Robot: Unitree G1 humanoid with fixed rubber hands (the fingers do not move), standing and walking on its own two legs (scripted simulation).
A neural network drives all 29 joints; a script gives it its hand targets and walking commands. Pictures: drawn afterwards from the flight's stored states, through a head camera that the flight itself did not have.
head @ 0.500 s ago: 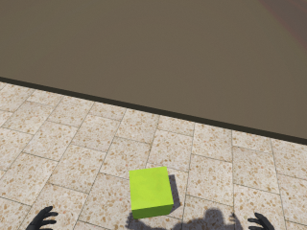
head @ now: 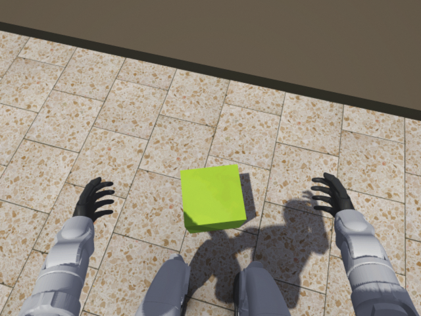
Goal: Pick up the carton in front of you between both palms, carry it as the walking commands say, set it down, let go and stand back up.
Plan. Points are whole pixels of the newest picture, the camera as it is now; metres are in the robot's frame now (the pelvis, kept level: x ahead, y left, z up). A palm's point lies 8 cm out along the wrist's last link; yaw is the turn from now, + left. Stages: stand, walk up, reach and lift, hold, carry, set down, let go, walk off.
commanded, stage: reach and lift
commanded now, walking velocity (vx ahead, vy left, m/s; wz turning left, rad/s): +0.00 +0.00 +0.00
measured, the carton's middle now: (212, 201) +0.42 +0.03 -0.58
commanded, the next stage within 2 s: none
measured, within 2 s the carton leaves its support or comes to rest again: neither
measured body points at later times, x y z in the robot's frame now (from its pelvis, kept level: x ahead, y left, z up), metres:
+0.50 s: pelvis -0.06 -0.01 -0.07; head +0.23 -0.02 +0.27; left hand +0.42 +0.22 -0.16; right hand +0.49 -0.16 -0.17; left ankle +0.04 +0.14 -0.67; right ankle +0.03 -0.12 -0.67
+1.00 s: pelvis -0.07 +0.00 -0.25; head +0.27 -0.01 +0.04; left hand +0.40 +0.24 -0.41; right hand +0.47 -0.16 -0.41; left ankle +0.04 +0.14 -0.67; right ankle +0.03 -0.12 -0.67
